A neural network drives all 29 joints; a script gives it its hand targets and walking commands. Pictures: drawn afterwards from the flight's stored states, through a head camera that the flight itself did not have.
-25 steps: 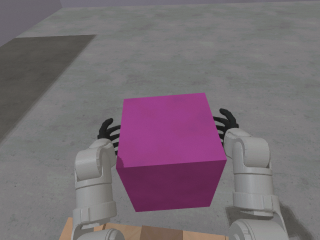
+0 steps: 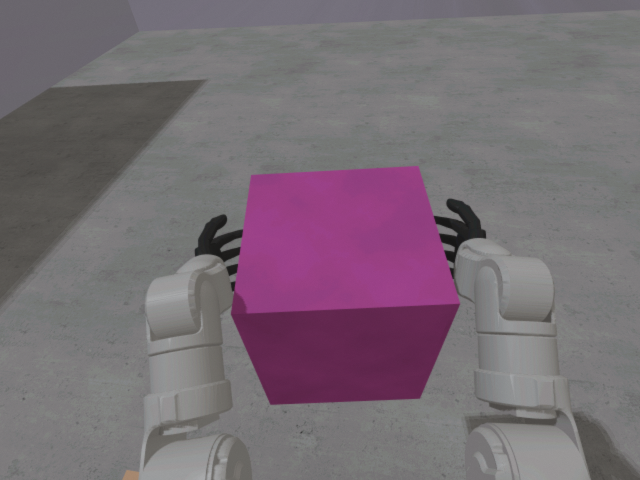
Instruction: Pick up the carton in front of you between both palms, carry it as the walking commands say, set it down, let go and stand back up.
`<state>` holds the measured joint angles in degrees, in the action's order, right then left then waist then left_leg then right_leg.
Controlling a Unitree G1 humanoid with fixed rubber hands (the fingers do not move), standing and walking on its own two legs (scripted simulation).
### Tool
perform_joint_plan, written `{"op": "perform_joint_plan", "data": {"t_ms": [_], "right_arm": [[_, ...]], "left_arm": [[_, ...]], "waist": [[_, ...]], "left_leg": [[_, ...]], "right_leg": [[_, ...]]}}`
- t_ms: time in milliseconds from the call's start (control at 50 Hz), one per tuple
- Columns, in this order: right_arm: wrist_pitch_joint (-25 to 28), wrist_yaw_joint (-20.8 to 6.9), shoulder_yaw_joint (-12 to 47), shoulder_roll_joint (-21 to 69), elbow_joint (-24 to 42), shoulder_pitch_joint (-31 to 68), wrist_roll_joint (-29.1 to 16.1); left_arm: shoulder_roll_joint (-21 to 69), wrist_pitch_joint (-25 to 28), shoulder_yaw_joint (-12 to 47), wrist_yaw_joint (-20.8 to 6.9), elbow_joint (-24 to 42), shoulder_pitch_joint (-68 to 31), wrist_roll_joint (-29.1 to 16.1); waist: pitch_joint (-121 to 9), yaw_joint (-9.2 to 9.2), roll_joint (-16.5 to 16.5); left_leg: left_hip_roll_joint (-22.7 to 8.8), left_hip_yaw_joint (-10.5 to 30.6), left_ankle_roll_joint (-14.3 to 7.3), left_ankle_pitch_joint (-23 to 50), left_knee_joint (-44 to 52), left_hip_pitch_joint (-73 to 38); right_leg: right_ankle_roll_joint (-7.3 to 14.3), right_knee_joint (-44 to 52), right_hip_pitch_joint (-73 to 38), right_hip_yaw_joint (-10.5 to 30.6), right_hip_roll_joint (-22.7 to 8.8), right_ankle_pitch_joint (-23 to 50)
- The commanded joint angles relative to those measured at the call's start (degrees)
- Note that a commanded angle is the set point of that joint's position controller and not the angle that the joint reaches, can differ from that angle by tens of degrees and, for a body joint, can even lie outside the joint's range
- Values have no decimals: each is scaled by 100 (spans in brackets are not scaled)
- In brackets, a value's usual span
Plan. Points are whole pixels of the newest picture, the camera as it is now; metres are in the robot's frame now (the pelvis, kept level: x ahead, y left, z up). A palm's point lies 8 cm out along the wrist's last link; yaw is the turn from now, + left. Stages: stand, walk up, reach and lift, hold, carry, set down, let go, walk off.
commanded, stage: carry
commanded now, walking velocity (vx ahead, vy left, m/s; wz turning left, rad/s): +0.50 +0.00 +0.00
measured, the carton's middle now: (339, 292) +0.35 +0.00 +0.07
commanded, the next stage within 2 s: none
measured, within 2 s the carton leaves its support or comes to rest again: neither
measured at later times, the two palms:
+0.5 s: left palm (259, 159) +0.64 +0.13 +0.11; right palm (426, 149) +0.63 -0.17 +0.11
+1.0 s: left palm (273, 125) +0.93 +0.14 +0.03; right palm (392, 111) +0.94 -0.16 +0.03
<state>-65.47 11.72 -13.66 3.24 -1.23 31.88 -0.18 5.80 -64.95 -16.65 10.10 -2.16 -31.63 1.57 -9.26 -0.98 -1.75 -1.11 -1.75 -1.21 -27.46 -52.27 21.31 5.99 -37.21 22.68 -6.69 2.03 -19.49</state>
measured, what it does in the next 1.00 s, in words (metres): goes down: left foot 0.05 m lower, then right foot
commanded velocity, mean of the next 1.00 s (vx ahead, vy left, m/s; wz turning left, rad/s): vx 0.50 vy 0.00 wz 0.00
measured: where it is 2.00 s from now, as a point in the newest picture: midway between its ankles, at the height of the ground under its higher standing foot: (331, 255)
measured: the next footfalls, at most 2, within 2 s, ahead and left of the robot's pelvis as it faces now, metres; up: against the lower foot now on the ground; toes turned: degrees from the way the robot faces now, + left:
left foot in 0.44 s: +0.40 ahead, +0.04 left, -0.05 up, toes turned +3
right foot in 0.86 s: +0.70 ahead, -0.13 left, -0.05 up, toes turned -8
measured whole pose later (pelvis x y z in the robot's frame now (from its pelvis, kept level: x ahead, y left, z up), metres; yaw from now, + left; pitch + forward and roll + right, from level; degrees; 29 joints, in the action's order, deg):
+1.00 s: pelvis +0.61 -0.02 -0.04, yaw -1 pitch +6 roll -2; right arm -53.2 8.3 -13.4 6.5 5.9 21.3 -0.9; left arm 7.2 -55.7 -11.5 9.3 6.5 -22.0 1.4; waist 0.1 -4.3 -0.6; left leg 1.3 -0.6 -2.1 -29.2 -70.4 28.0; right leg 3.1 -31.3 26.2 -8.4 0.5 -11.1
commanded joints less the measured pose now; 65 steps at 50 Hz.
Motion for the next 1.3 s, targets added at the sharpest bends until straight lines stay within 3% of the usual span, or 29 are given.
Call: {"op": "perform_joint_plan", "data": {"t_ms": [0, 20, 100, 280, 320, 360, 380, 400, 420, 440, 460, 540, 620, 680, 740, 780, 800, 820, 840, 860, 900, 940, 980, 1020, 1100, 1120, 1160, 1220, 1280], "right_arm": [[301, -70, 2968, 4602, 835, 3744, -1002], [251, 22, 2776, 4259, 450, 3532, -800], [330, 84, 3107, 4288, 1367, 3497, -808], [-58, -91, 2898, 4078, 630, 2884, -515], [-86, -120, 2916, 4116, 571, 2938, -431], [-132, -171, 2939, 4174, 392, 2964, -584], [-88, -180, 2716, 3941, 458, 2898, -616], [-72, -173, 2859, 3949, 407, 2973, -607], [-47, -154, 2773, 3939, 347, 3099, -532], [-76, -130, 2715, 3828, -43, 2938, -518], [-42, -169, 2836, 4266, -159, 2774, -618], [541, -598, 3674, 5830, 392, 3985, -1405], [984, -665, 4029, 5782, 1083, 3836, -1468], [1132, -630, 3845, 5352, 670, 2524, -1178], [1190, -608, 3992, 5053, 827, 2352, -1098], [1205, -581, 4017, 5010, 807, 2103, -1036], [1147, -555, 3773, 4800, 490, 1690, -876], [1127, -538, 3827, 4795, 449, 1787, -879], [1142, -493, 3652, 4765, 746, 1562, -787], [1106, -433, 3581, 4460, 705, 1353, -774], [1214, -393, 3638, 4769, 1316, 1963, -984], [1200, -366, 3433, 4511, 1174, 1662, -742], [1163, -303, 3160, 4103, 1231, 1825, -429], [1036, -212, 3209, 3886, 1103, 1349, -251], [857, -331, 3361, 4035, 1219, 1867, -478], [810, -336, 3399, 4007, 889, 1639, -574], [738, -292, 2994, 3664, 318, 1289, -381], [693, -335, 3434, 4296, 759, 2104, -679], [814, -593, 3879, 5156, 1289, 2409, -1151]], "left_arm": [[4041, 181, 3551, -138, 1681, -4302, -1476], [3912, 166, 3404, -139, 1254, -3848, -1437], [3776, 310, 3553, -223, 2202, -3769, -1781], [3772, -30, 3622, -337, 1283, -3474, -1744], [3692, -9, 3430, -282, 1409, -3663, -1539], [3728, -6, 3353, -288, 1193, -3350, -1340], [3834, -64, 3385, -250, 962, -3511, -1359], [3819, -71, 3271, -223, 929, -3548, -1246], [3773, -136, 3134, -165, 505, -3167, -995], [3700, -151, 2806, -112, 94, -2813, -726], [3655, -108, 2594, -94, 39, -2952, -688], [4773, 474, 2874, -204, 466, -3367, -490], [4912, 927, 3435, -301, 932, -2953, -671], [4748, 1102, 3756, -256, 1096, -2398, -719], [4479, 1076, 3727, -259, 712, -1728, -416], [4240, 1170, 3761, -300, 1395, -2197, -641], [4058, 1150, 3828, -271, 1396, -2330, -737], [4004, 1191, 3913, -227, 1423, -2282, -731], [3972, 1185, 3949, -188, 1527, -2326, -846], [4037, 1094, 4119, -178, 1397, -1878, -917], [4443, 1187, 4299, -266, 2052, -2243, -1297], [4453, 1112, 4567, -338, 1953, -2445, -1575], [4444, 1051, 4627, -365, 1674, -2679, -1656], [4140, 936, 4365, -376, 1525, -2299, -1514], [4247, 801, 4094, -277, 1133, -2049, -1242], [4097, 763, 3953, -230, 1108, -2034, -1122], [3758, 573, 3794, -90, 889, -2097, -893], [4156, 538, 3418, -117, 559, -1891, -612], [4893, 601, 3771, -243, 703, -1837, -822]], "waist": [[-1521, -290, 54], [-1436, -316, 203], [-1490, -537, 1080], [-1154, -452, 559], [-1199, -296, 1065], [-1413, 124, 625], [-1538, 392, -30], [-1967, 637, -967], [-2812, 634, -1087], [-2612, 613, -713], [-2182, 449, -80], [-1379, 70, 19], [-1348, 397, -72], [-1573, 644, -343], [-1361, 501, -376], [-1741, 73, -468], [-2008, -264, 22], [-2419, -321, 671], [-3103, -292, 1649], [-3107, -290, 1378], [-2516, -516, 373], [-1998, -330, 98], [-1840, -197, 298], [-1677, -63, 1053], [-1306, -11, 1084], [-1526, 261, 642], [-1456, 318, -2067], [-1348, 427, -279], [-1502, 305, -578]], "left_leg": [[-105, 132, -104, 294, -1390, 2546], [-211, 102, -39, 774, -1373, 2556], [-69, -76, 35, 1309, -886, 3070], [472, -913, -292, 3592, 2219, 1061], [725, -1158, -268, 4168, 2995, 293], [696, -1189, -398, 4217, 3139, -1262], [0, -432, -652, 4832, 3035, -2155], [-1330, 816, -1243, 6934, 2276, -3901], [-2278, 2583, -1589, 7558, 1628, -4937], [-2320, 3340, -1906, 4631, 2327, -4252], [-1907, 3041, -1778, 2784, 2629, -3685], [-1146, 1674, -1134, 2023, 3352, -1722], [-1227, 1281, -1418, 3779, 2910, -2446], [-949, 747, -1058, 4663, 2563, -2858], [-782, 161, -856, 5397, 2614, -2108], [-606, -224, -552, 5760, 1539, -2022], [-342, -330, -272, 5353, 397, -1734], [-216, -275, 35, 3767, -951, 2], [590, 77, 46, -164, -2261, 1527], [534, 175, 52, -567, -3012, 2458], [-37, 502, -94, -293, -2298, 2832], [-159, 347, -76, -76, -1346, 2229], [-241, 265, -30, -63, -440, 1668], [-342, 97, -114, 839, 774, 622], [84, -739, 62, 2120, 2846, -843], [-122, -401, -116, 1709, 3061, -1736], [-1959, 2993, -913, 1561, 3640, -3225], [-2156, 3002, -1334, 2569, 3327, -3059], [-1731, 1744, -800, 2726, 3644, -2826]], "right_leg": [[697, 1557, -3038, 2838, -1855, 1409], [315, 1611, -2991, 2501, -1623, 1742], [-17, 1540, -3821, 2136, -1444, 3748], [-175, 1322, -3101, 820, -702, 5473], [-269, 381, -2972, 595, -469, 5728], [-337, -723, -2325, 625, -613, 5541], [-553, -2040, -1563, 503, -577, 4671], [-764, -3675, 441, 540, -187, 890], [-596, -4645, 1671, 855, 245, -1461], [-441, -5427, 2196, 1149, 39, -1417], [-280, -4746, 2409, 1170, -188, -825], [-541, -3271, 1689, 745, -466, -50], [-525, -1895, 2140, 559, -609, 723], [-442, -448, 1873, 159, -378, 1636], [-221, 304, 477, -412, -13, 2254], [-142, 1030, -831, -528, -40, 2402], [-151, 1418, -1941, -185, -151, 2560], [432, 839, -3533, 1407, -1237, 3679], [1104, 701, -4937, 3264, -2259, 4992], [1535, 929, -5261, 3765, -2602, 3817], [1044, 1006, -4675, 3038, -2158, 3540], [848, 1314, -3360, 2652, -2043, 2792], [868, 1660, -2467, 2538, -2113, 1879], [425, 1916, -1663, 1346, -1723, 1976], [-126, 1330, -1109, 480, -1307, 825], [-319, 285, -779, 163, -1128, 1324], [-770, -1766, 1589, -73, -108, -968], [-550, -3072, 2596, 651, -493, -1219], [-648, -1924, 1987, 496, -741, -343]]}}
